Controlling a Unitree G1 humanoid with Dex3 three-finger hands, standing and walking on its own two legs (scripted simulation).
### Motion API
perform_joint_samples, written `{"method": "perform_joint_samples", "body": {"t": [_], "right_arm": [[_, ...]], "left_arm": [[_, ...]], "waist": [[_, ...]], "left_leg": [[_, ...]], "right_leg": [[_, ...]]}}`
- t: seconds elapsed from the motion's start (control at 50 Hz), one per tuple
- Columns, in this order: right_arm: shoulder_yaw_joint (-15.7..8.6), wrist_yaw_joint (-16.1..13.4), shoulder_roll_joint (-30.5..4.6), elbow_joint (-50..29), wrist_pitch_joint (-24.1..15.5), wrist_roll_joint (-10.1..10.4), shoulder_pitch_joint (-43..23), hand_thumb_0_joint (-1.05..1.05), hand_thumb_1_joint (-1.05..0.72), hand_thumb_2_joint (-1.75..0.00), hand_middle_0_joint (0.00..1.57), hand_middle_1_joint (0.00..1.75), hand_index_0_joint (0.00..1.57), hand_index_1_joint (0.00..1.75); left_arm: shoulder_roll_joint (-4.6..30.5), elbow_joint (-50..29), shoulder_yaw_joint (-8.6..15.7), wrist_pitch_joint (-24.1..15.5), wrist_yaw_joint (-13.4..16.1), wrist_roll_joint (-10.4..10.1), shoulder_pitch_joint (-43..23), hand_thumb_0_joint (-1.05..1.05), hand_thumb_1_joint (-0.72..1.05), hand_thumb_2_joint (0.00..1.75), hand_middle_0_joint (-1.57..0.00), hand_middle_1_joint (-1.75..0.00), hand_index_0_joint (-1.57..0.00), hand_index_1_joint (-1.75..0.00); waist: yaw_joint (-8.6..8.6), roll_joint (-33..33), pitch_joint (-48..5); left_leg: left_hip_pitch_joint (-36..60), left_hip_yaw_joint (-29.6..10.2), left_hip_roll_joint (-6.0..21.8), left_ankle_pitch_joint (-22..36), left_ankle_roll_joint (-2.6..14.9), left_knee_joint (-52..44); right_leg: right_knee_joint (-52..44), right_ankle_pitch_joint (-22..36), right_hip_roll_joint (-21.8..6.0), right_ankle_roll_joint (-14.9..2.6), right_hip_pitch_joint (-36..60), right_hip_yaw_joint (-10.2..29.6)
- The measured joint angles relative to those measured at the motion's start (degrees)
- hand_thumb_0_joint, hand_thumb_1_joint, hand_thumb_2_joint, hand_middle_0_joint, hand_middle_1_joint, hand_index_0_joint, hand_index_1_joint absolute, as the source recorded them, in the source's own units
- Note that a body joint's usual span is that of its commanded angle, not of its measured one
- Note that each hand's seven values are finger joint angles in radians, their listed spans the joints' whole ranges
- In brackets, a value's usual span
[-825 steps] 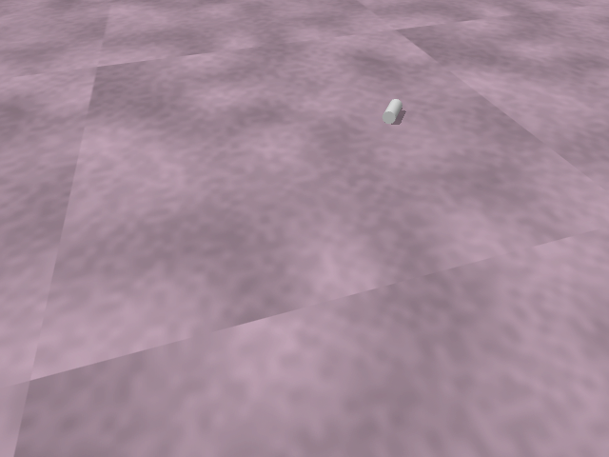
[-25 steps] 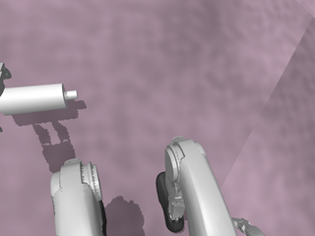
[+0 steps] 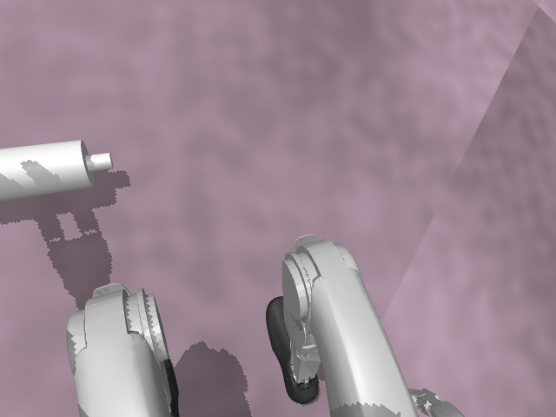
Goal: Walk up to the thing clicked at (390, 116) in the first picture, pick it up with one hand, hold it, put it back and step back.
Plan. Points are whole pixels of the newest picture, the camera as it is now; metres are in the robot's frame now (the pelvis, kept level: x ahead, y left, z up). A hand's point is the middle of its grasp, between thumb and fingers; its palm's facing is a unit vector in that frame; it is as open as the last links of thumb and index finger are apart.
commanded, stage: rise first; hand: left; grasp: from above
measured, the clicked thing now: (43, 169) +0.53 +0.28 -0.30
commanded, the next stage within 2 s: approach in 1.66 s
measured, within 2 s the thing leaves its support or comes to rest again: neither
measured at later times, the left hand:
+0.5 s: hand out of the picture +0.48 +0.33 -0.18, palm faces -0.46 -0.06 -0.89, open 14.2 cm
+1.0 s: hand out of the picture +0.48 +0.33 -0.19, palm faces -0.45 -0.06 -0.89, open 14.2 cm
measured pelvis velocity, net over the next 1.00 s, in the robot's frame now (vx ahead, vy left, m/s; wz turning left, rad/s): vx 0.00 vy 0.00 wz -0.02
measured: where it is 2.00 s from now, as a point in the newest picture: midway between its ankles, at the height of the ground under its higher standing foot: (233, 394)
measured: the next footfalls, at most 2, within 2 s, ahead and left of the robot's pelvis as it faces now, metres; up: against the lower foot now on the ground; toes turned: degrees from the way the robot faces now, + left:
none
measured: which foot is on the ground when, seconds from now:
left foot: down 0.00-1.00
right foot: down 0.00-1.00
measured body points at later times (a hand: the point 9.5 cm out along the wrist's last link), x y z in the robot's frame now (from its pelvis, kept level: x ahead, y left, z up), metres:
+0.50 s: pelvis +0.00 +0.00 -0.01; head +0.26 +0.09 +0.35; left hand +0.50 +0.33 -0.13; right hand +0.04 -0.27 -0.10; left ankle +0.07 +0.12 -0.31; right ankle +0.11 -0.13 -0.31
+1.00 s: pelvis +0.00 +0.00 -0.02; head +0.26 +0.09 +0.34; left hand +0.50 +0.33 -0.14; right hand +0.03 -0.27 -0.10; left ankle +0.07 +0.12 -0.31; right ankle +0.11 -0.13 -0.31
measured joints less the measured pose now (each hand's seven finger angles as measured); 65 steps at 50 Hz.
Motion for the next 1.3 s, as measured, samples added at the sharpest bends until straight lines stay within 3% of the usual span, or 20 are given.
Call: {"method": "perform_joint_samples", "body": {"t": [0.98,1.3], "right_arm": [[2.2,1.1,0.2,-0.4,-1.5,-0.5,-0.2,0.0,-0.91,-0.9,0.2,0.3,0.2,0.3],[2.2,1.2,0.3,-0.5,-1.4,0.0,-0.1,0.0,-0.91,-0.9,0.2,0.3,0.2,0.3]], "left_arm": [[2.2,3.7,-0.2,-0.2,3.2,1.8,-0.9,0.0,-0.55,1.03,-0.08,-1.01,-0.07,-1.01],[1.7,1.8,-1.1,0.5,1.2,0.8,-0.6,0.0,-0.55,1.03,-0.08,-1.01,-0.08,-1.01]], "waist": [[-1.79,-1.1,1.4],[-1.35,-0.8,0.9]], "left_leg": [[-2.4,-1.0,-0.3,0.5,0.32,3.1],[-2.3,-0.8,-0.4,0.7,0.51,2.7]], "right_leg": [[2.0,0.6,0.3,0.25,-1.6,-0.7],[1.7,0.7,0.2,0.31,-1.3,-0.6]]}}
